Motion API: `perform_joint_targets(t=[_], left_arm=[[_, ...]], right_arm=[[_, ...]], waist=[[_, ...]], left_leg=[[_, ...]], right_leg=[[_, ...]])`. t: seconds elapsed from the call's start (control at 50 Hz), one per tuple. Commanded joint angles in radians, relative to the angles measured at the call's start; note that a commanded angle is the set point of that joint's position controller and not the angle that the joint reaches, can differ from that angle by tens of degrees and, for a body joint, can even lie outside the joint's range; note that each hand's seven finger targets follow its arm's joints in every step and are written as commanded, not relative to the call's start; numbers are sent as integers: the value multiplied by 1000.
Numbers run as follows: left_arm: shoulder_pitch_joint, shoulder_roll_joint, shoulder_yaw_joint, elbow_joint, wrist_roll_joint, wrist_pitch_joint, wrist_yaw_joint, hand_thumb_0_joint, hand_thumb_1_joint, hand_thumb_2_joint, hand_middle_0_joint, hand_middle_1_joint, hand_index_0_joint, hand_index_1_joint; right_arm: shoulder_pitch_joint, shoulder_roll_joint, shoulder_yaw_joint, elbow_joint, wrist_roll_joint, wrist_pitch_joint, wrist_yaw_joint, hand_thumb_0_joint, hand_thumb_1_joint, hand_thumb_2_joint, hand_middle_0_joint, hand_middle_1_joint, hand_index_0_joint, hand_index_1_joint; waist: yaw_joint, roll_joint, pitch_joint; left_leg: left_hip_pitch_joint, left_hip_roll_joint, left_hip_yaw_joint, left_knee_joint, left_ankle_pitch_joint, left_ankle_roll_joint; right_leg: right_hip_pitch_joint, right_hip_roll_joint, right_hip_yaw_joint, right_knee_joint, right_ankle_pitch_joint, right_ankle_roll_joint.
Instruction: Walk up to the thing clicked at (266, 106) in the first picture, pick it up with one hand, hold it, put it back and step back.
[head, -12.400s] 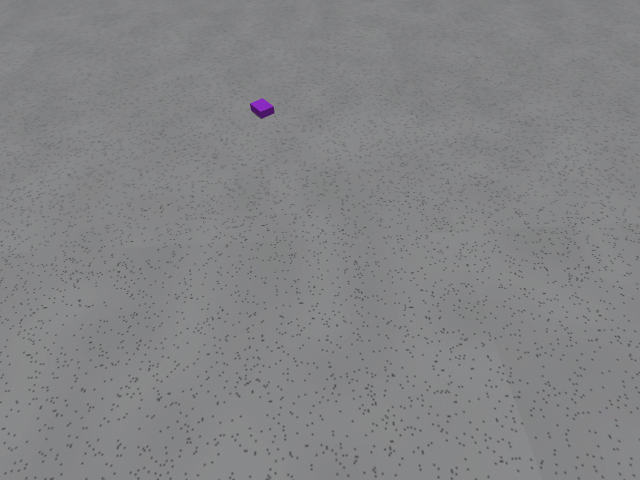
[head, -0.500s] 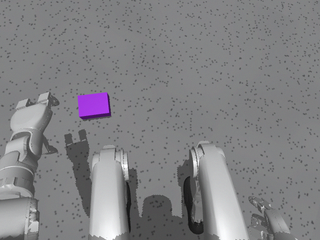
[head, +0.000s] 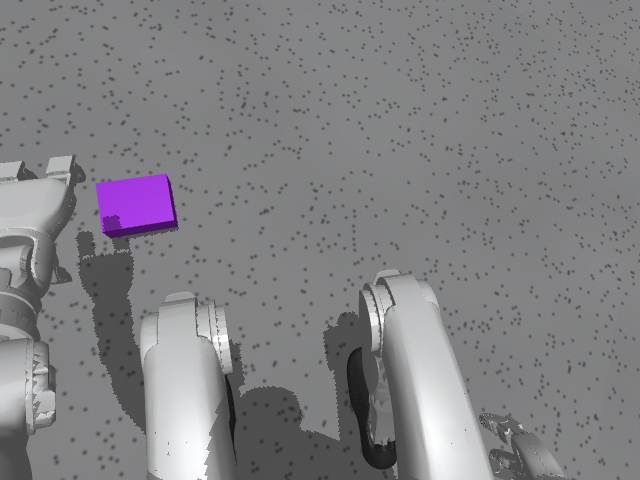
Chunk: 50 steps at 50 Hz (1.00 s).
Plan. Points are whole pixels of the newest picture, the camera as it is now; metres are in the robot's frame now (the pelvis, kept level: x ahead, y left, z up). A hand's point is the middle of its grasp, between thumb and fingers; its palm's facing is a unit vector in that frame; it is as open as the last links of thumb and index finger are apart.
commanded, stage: rise first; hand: left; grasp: from above
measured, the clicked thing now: (138, 205) +0.51 +0.27 -0.33
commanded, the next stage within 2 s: none
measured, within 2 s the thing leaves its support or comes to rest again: neither
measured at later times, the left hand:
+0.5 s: hand (73, 224) +0.44 +0.32 -0.19, palm faces -0.46 -0.10 -0.88, open 13.9 cm
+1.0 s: hand (79, 220) +0.45 +0.31 -0.20, palm faces -0.44 -0.10 -0.89, open 13.8 cm
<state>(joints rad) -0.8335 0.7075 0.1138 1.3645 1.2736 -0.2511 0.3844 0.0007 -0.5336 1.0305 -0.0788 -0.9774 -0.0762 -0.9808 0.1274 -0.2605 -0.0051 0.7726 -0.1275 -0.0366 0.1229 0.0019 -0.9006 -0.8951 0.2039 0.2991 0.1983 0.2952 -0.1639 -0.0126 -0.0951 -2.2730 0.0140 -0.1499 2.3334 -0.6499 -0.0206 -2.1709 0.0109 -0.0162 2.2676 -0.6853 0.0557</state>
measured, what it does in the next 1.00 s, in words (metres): stands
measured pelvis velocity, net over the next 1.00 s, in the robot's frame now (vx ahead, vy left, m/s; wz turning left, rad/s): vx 0.01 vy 0.00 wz -0.03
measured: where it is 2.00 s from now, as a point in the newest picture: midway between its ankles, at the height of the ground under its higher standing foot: (298, 440)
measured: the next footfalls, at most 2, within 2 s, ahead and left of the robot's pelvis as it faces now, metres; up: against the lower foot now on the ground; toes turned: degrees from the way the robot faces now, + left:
none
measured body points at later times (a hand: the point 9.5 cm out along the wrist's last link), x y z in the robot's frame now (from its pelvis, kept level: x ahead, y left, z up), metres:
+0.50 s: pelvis +0.01 +0.00 -0.02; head +0.25 +0.06 +0.36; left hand +0.46 +0.32 -0.14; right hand +0.08 -0.28 -0.13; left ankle +0.09 +0.13 -0.32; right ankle +0.10 -0.14 -0.32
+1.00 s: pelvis +0.01 +0.00 -0.03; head +0.25 +0.07 +0.35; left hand +0.47 +0.31 -0.15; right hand +0.08 -0.28 -0.13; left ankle +0.09 +0.13 -0.32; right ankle +0.10 -0.14 -0.32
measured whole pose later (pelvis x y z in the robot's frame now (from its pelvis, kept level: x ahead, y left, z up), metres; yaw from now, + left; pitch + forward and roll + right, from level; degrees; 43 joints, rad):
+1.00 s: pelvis +0.01 +0.00 -0.03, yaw -2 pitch +34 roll -9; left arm -0.93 0.77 0.15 1.48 1.27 -0.23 0.44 0.00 -0.47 0.97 -0.16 -0.93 -0.15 -0.94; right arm 0.10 -0.27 0.06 0.76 -0.17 -0.04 0.15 0.00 -0.91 -0.90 0.20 0.30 0.20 0.30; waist -0.22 -0.03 -0.04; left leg -2.34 0.01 -0.19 2.43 -0.69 -0.04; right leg -2.24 0.03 -0.04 2.35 -0.71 0.07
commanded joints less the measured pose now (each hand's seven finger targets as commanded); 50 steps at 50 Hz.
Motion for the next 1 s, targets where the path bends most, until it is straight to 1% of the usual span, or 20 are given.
perform_joint_targets(t=[0.0,0.08,0.16,0.26,0.3,0.32,0.36,0.38,0.42,0.44,0.5,0.6,0.62,0.68,0.72,0.78,0.8,0.82,0.86,0.98], left_arm=[[-322,259,46,-113,-3,16,71,0,-523,987,-82,-977,-84,-974],[-331,261,46,-90,-11,32,75,0,-496,966,-114,-944,-113,-944],[-331,274,53,-101,-15,40,73,0,-498,964,-104,-965,-107,-960],[-337,269,54,-80,-24,38,66,0,-497,962,-100,-978,-106,-970],[-316,285,65,-74,-27,38,66,0,-485,951,-108,-978,-116,-968],[-306,280,56,-76,-27,37,64,0,-494,957,-105,-983,-112,-975],[-315,282,59,-80,-27,31,62,0,-497,964,-107,-977,-112,-971],[-329,294,70,-94,-35,29,65,0,-489,955,-108,-979,-115,-971],[-329,288,63,-78,-31,27,67,0,-506,970,-93,-986,-99,-979],[-324,289,57,-81,-26,25,65,0,-509,970,-97,-985,-101,-980],[-324,310,81,-89,-34,19,71,0,-500,969,-107,-968,-109,-965],[-324,309,72,-79,-29,15,79,0,-502,967,-106,-974,-108,-971],[-319,309,75,-61,-26,17,80,0,-500,965,-107,-975,-109,-971],[-336,297,66,-65,-26,18,84,0,-479,949,-123,-959,-127,-955],[-342,326,84,-75,-26,19,88,0,-473,944,-128,-953,-131,-949],[-351,311,59,-36,-19,19,86,0,-480,950,-122,-968,-126,-963],[-354,317,70,-37,-21,18,90,0,-471,942,-131,-957,-134,-952],[-340,316,71,-27,-23,21,90,0,-551,1022,-138,-897,-96,-940],[-368,313,57,-24,-15,21,90,0,-505,981,-149,-909,-130,-929],[-381,336,61,-3,-16,26,98,0,-474,957,-175,-884,-156,-904]], right_arm=[[179,-239,-71,-18,-9,-20,-13,0,-896,-900,200,300,200,300],[173,-233,-65,-18,-16,-22,-9,0,-897,-900,200,300,200,300],[176,-226,-63,-17,-16,-20,-8,0,-898,-900,200,300,200,300],[184,-229,-59,-16,-17,-15,-6,0,-897,-899,200,300,200,300],[186,-229,-53,-16,-22,-14,-2,0,-899,-900,200,300,200,300],[186,-226,-54,-12,-20,-15,-2,0,-899,-900,200,300,200,300],[190,-231,-51,-14,-21,-13,0,0,-899,-900,200,300,200,300],[189,-236,-53,-15,-19,-13,0,0,-899,-900,200,300,200,300],[187,-234,-49,-18,-23,-13,1,0,-897,-899,200,300,200,300],[191,-237,-45,-16,-24,-11,4,0,-899,-900,200,300,200,300],[193,-244,-45,-19,-25,-10,6,0,-898,-900,200,300,200,300],[186,-239,-39,-15,-27,-6,6,0,-898,-900,200,300,200,300],[191,-245,-39,-14,-31,-5,7,0,-899,-900,200,300,200,300],[189,-248,-38,-11,-34,-5,6,0,-897,-899,200,300,200,300],[187,-252,-35,-12,-35,-5,8,0,-897,-899,200,300,200,300],[186,-253,-28,-12,-36,-4,11,0,-899,-900,200,300,200,300],[187,-254,-24,-13,-39,-4,10,0,-898,-900,200,300,200,300],[185,-253,-25,-12,-39,-6,10,0,-902,-901,200,300,200,300],[187,-260,-24,-11,-42,-9,10,0,-901,-901,200,300,200,300],[185,-265,-13,-11,-43,-16,9,0,-900,-901,200,300,200,300]], waist=[[-6,272,-646],[-12,269,-626],[-7,283,-663],[-25,248,-639],[-18,249,-638],[-13,244,-639],[-23,258,-641],[-14,267,-648],[-29,263,-627],[-28,258,-628],[-24,264,-638],[-21,280,-639],[-33,254,-631],[-38,268,-634],[-28,297,-643],[-50,263,-618],[-47,268,-612],[-41,277,-605],[-59,292,-599],[-61,283,-591]], left_leg=[[580,-6,102,-248,117,38],[538,-8,108,-235,99,44],[541,-8,115,-217,123,43],[506,-7,114,-193,142,47],[506,-6,117,-186,155,48],[514,-4,117,-182,160,48],[514,-5,115,-176,166,46],[513,-4,114,-179,157,44],[500,-2,112,-171,148,45],[496,-4,111,-168,154,46],[499,-3,109,-167,152,44],[488,-4,112,-154,166,43],[478,-5,109,-147,163,45],[488,-4,108,-145,164,44],[504,-5,106,-151,166,40],[462,-6,104,-138,148,46],[460,-8,106,-140,150,45],[472,-9,106,-143,147,43],[480,-5,102,-140,138,42],[459,-7,102,-131,121,43]], right_leg=[[208,22,-139,-204,170,-86],[206,21,-134,-200,159,-85],[229,26,-131,-192,182,-86],[233,27,-130,-187,207,-84],[252,25,-131,-184,219,-82],[254,28,-129,-189,225,-84],[258,28,-131,-180,232,-83],[243,27,-132,-174,220,-85],[239,28,-136,-174,214,-83],[246,30,-136,-173,221,-85],[246,29,-139,-167,216,-83],[250,33,-137,-157,233,-85],[251,33,-140,-159,233,-82],[242,33,-140,-157,234,-80],[236,32,-145,-145,230,-82],[237,37,-145,-152,225,-83],[240,36,-144,-151,225,-82],[231,33,-145,-148,217,-82],[213,34,-151,-143,212,-83],[217,35,-150,-147,198,-82]])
